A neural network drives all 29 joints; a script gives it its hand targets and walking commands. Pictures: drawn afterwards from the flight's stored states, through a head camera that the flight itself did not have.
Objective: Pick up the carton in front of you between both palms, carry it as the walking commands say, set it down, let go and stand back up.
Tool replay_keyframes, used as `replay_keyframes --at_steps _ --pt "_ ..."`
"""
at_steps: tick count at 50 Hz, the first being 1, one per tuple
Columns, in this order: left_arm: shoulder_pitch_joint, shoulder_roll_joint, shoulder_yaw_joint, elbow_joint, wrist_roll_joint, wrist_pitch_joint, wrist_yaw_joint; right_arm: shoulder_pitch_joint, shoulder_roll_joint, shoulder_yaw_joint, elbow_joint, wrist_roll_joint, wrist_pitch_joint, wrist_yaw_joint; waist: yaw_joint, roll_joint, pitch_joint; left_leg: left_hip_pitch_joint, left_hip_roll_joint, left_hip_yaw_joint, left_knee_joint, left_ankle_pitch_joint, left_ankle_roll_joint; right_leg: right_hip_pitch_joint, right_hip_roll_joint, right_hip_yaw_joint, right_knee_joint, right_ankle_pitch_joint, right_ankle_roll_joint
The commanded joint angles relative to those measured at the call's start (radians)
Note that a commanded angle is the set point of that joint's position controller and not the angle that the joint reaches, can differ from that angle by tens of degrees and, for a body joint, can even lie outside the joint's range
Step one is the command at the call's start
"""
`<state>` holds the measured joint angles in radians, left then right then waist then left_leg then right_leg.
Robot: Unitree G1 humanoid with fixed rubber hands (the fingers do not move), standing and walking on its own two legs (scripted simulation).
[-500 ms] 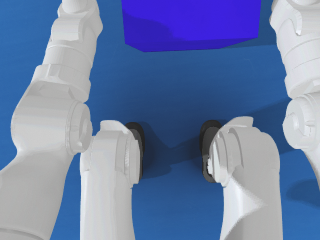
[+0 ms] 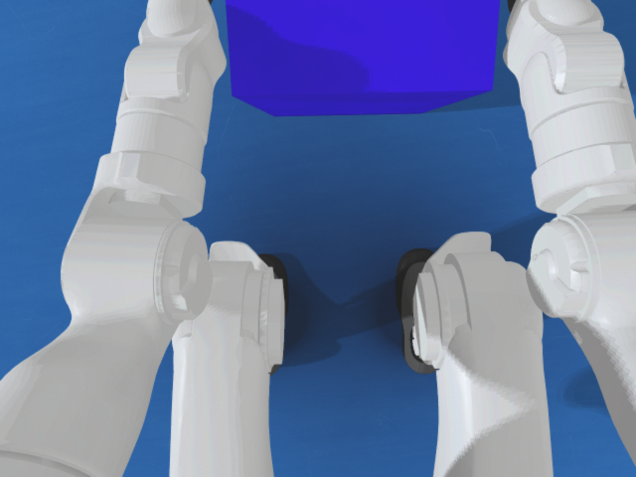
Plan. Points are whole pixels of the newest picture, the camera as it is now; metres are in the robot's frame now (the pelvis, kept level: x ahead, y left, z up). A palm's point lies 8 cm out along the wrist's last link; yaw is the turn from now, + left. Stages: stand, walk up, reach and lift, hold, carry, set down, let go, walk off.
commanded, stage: reach and lift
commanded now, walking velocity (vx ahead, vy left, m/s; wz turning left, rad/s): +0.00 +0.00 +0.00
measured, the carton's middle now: (352, 7) +0.55 -0.03 -0.23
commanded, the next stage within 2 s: none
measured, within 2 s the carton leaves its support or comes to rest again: neither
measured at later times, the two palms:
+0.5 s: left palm out of the picture +0.50 +0.13 +0.05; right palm out of the picture +0.49 -0.17 +0.05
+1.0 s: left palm out of the picture +0.46 +0.13 +0.20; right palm out of the picture +0.45 -0.17 +0.20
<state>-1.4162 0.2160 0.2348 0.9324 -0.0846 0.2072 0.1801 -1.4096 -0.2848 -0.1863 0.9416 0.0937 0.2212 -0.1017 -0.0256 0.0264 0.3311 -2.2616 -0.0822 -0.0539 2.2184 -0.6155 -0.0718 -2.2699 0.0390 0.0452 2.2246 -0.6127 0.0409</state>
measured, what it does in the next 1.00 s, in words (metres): rises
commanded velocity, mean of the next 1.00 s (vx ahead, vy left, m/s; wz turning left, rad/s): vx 0.00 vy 0.00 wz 0.00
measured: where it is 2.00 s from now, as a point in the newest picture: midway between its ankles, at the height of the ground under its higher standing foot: (342, 331)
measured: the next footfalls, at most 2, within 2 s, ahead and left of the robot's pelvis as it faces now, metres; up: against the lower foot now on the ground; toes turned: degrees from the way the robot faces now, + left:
none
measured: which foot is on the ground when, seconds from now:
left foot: down 0.00-1.00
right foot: down 0.00-1.00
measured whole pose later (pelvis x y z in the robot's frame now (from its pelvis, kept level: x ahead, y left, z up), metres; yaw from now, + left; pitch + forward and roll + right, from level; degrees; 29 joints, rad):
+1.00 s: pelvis +0.03 +0.00 +0.24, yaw -1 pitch +35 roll +0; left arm -0.76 -0.08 0.43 0.64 0.20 0.35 0.07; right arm -0.77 0.04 -0.41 0.65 -0.21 0.37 -0.03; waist -0.01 0.02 -0.23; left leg -1.53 -0.11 -0.11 1.40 -0.49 -0.05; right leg -1.54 0.09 0.11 1.40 -0.47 0.05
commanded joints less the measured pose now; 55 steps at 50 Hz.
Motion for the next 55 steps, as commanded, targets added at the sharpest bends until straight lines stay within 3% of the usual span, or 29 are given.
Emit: replay_keyframes --at_steps 1,4,6,11,15,22,32,39,55 --pt "-0.639 -1.098 -0.44 -0.303 -0.132 0.002 -0.307 -0.67 1.059 0.412 -0.379 0.12 -0.005 0.293 -0.036 -0.024 -1.785 0.752 -0.076 0.158 -0.148 0.638 0.04 0.916 0.079 -0.131 -0.168 0.73 -0.018" --pt "-0.607 -1.16 -0.482 -0.399 -0.117 0.031 -0.284 -0.615 1.129 0.437 -0.458 0.1 0.03 0.269 -0.039 -0.037 -1.957 0.781 -0.091 0.169 -0.195 0.652 0.027 0.975 0.098 -0.147 -0.206 0.755 -0.007" --pt "-0.553 -1.174 -0.468 -0.389 -0.083 0.053 -0.283 -0.54 1.164 0.426 -0.429 0.069 0.056 0.263 -0.033 -0.038 -1.874 0.747 -0.101 0.172 -0.241 0.581 0.026 0.926 0.106 -0.153 -0.259 0.677 0.0" --pt "-0.414 -1.187 -0.266 -0.156 0.089 0.107 -0.319 -0.394 1.205 0.246 -0.172 -0.083 0.109 0.297 -0.003 -0.033 -1.372 0.55 -0.099 0.171 -0.397 0.24 0.034 0.636 0.114 -0.151 -0.421 0.283 -0.004" --pt "-0.412 -1.175 -0.14 -0.083 0.179 0.12 -0.335 -0.408 1.191 0.126 -0.103 -0.17 0.117 0.314 0.006 -0.028 -1.287 0.551 -0.1 0.16 -0.488 0.164 0.046 0.605 0.118 -0.146 -0.506 0.185 -0.015" --pt "-0.43 -1.207 -0.121 -0.095 0.203 0.133 -0.35 -0.422 1.22 0.092 -0.119 -0.207 0.127 0.326 -0.004 -0.02 -1.406 0.662 -0.1 0.155 -0.596 0.149 0.044 0.723 0.121 -0.146 -0.607 0.174 -0.019" --pt "-0.318 -1.33 -0.29 -0.22 0.124 0.178 -0.375 -0.32 1.342 0.258 -0.257 -0.134 0.172 0.341 -0.007 -0.028 -1.617 0.894 -0.106 0.153 -0.708 0.284 0.032 0.977 0.126 -0.144 -0.718 0.32 -0.004" --pt "-0.161 -1.367 -0.361 -0.245 0.104 0.171 -0.374 -0.169 1.389 0.329 -0.284 -0.111 0.165 0.335 -0.001 -0.031 -1.524 0.996 -0.107 0.128 -0.811 0.331 0.028 1.083 0.129 -0.122 -0.817 0.372 0.001" --pt "0.182 -1.395 -0.382 -0.232 0.149 0.117 -0.365 0.163 1.424 0.339 -0.274 -0.158 0.108 0.316 0.007 -0.022 -1.247 1.302 -0.084 0.046 -1.126 0.369 0.044 1.378 0.117 -0.046 -1.124 0.404 -0.015"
